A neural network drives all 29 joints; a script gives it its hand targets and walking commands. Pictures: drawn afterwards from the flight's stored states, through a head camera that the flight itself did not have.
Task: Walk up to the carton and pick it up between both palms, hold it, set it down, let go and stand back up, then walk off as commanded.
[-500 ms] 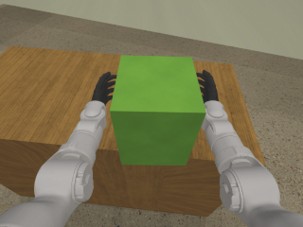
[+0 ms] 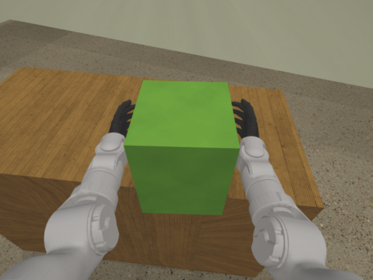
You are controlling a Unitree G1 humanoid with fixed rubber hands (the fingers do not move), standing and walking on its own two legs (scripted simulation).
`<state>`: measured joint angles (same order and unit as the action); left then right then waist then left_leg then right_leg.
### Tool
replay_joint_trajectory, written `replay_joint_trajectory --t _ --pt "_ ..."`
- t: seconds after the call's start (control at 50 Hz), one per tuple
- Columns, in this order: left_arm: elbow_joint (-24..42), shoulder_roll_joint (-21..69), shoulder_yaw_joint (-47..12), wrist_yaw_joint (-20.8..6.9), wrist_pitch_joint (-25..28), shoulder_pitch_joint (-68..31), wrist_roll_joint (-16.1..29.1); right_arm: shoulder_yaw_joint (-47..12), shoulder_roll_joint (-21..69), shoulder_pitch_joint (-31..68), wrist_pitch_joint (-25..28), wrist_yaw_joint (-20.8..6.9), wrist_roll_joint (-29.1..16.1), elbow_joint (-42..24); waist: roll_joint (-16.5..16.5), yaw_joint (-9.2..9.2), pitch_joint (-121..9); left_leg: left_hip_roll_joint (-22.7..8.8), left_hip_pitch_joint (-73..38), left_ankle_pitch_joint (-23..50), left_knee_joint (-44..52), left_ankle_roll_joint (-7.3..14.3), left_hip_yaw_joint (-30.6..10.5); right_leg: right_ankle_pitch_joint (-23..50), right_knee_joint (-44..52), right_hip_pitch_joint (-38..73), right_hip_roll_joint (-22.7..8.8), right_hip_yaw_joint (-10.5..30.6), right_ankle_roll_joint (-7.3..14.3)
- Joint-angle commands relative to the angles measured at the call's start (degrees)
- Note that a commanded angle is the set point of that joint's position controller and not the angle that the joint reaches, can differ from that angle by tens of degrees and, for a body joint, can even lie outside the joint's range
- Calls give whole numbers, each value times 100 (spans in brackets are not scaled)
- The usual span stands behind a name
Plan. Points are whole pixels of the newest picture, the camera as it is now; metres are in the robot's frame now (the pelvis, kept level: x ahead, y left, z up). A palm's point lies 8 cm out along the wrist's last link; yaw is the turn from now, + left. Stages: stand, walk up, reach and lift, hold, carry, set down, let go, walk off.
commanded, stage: reach and lift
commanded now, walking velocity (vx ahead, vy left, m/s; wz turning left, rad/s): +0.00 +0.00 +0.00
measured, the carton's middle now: (183, 149) +0.41 +0.02 +0.06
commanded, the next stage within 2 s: none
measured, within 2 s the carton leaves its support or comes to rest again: leaves its support in 1.02 s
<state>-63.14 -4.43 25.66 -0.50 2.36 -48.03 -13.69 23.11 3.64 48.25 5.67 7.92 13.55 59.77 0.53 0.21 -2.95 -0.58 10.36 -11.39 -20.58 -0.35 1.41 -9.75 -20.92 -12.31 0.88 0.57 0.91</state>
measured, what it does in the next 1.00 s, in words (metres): stands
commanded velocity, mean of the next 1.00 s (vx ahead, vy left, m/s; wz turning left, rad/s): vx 0.00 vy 0.00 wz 0.00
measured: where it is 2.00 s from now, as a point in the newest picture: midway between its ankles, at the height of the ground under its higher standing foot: outside the picture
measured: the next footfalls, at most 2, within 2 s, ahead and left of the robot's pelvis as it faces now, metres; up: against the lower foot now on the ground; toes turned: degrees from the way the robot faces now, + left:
none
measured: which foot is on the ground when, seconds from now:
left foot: down 0.00-1.00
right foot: down 0.00-1.00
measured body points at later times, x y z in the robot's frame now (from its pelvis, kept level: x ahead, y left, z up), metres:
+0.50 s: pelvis +0.00 +0.00 +0.00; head -0.01 +0.00 +0.45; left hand +0.42 +0.17 +0.11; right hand +0.42 -0.12 +0.12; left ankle -0.01 +0.12 -0.75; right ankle +0.01 -0.11 -0.75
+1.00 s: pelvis +0.00 +0.00 +0.00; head -0.01 +0.00 +0.45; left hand +0.42 +0.17 +0.11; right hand +0.42 -0.12 +0.13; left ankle -0.01 +0.12 -0.75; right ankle +0.01 -0.11 -0.75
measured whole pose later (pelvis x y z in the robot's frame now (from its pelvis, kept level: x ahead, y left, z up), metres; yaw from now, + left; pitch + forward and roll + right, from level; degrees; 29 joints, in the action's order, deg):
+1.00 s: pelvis +0.00 +0.00 +0.00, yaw +1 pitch +1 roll +0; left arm -59.3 -4.3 23.4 0.3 -2.4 -47.6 -14.3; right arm 24.3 5.0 48.2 4.5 8.9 12.8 57.9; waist 0.5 0.2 -2.4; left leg -0.6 10.0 -11.3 -20.6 -0.3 0.9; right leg -9.6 -20.6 -11.6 0.9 -0.1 0.9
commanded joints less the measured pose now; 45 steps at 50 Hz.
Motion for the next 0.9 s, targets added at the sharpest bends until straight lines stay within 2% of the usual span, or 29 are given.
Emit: replay_joint_trajectory --t 0.0,0.04,0.12,0.24,0.32,0.38,0.46,0.48,0.5,0.54,0.68,0.7,0.72,0.76,0.86,0.88 --pt "854 2913 -1005 -860 -72 -2969 -402 -589 2965 2406 46 -910 460 -606 18 540 -1390 155 -211 830 609 -67 323 1850 391 2264 7 -418 -300" --pt "827 2924 -1009 -862 -77 -2931 -386 -572 2992 2401 56 -908 497 -657 83 558 -1457 166 -124 791 633 -51 334 1961 362 2381 -7 -402 -319" --pt "822 2935 -956 -856 -88 -2943 -422 -605 3043 2410 42 -918 465 -661 74 483 -1450 173 -56 758 658 -32 344 1920 367 2420 -24 -400 -328" --pt "840 3029 -1007 -868 -111 -2842 -365 -683 3082 2407 57 -871 427 -716 171 553 -1461 186 -78 843 592 -30 353 2098 347 2455 -18 -405 -346" --pt "912 3124 -1086 -844 -132 -2854 -365 -635 3075 2402 46 -870 449 -628 28 599 -1450 167 -116 948 578 -77 327 2028 324 2372 14 -454 -306" --pt "842 3055 -964 -854 -127 -2812 -385 -722 3122 2474 77 -873 422 -741 148 504 -1510 204 -1 879 576 -21 363 2163 301 2483 -13 -432 -355" --pt "950 3123 -1065 -825 -132 -2847 -319 -693 3114 2483 54 -872 395 -676 71 562 -1550 185 -54 877 577 -46 329 2063 300 2413 5 -449 -324" --pt "842 3107 -1001 -831 -159 -2827 -358 -673 3148 2495 16 -866 401 -630 103 525 -1420 193 -40 855 597 -26 336 2011 333 2414 -12 -435 -330" --pt "928 3124 -1050 -833 -148 -2899 -334 -664 3115 2481 15 -859 421 -627 129 580 -1470 196 -42 766 605 -19 340 1976 329 2403 -18 -447 -347" --pt "935 3102 -1016 -823 -147 -2930 -328 -756 3134 2599 28 -873 377 -749 136 516 -1553 196 -21 796 571 -24 350 2001 294 2439 0 -446 -336" --pt "1031 3215 -1220 -774 -227 -3008 -180 -871 3139 2665 21 -836 259 -703 67 607 -1616 203 -154 1048 465 -84 332 2119 299 2374 31 -476 -312" --pt "1103 3224 -1260 -757 -231 -3021 -160 -939 3161 2657 15 -830 202 -697 78 554 -1670 203 -215 1129 447 -81 321 2196 295 2373 44 -459 -304" --pt "1070 3242 -1300 -761 -227 -3051 -137 -973 3171 2692 21 -816 191 -738 60 601 -1721 220 -166 1093 428 -85 320 2266 271 2413 35 -457 -325" --pt "1113 3275 -1255 -753 -262 -2968 -130 -1055 3202 2684 -1 -812 112 -720 108 537 -1720 216 -160 1148 441 -61 307 2368 255 2456 27 -427 -332" --pt "1313 3338 -1432 -712 -366 -3054 -19 -1289 3230 2840 -27 -781 -108 -876 38 517 -2014 224 -294 1406 348 -91 306 2555 243 2503 50 -420 -329" --pt "1332 3382 -1498 -703 -355 -3068 6 -1348 3263 2829 -32 -757 -91 -896 156 540 -2074 232 -287 1420 342 -82 294 2668 231 2550 50 -411 -340"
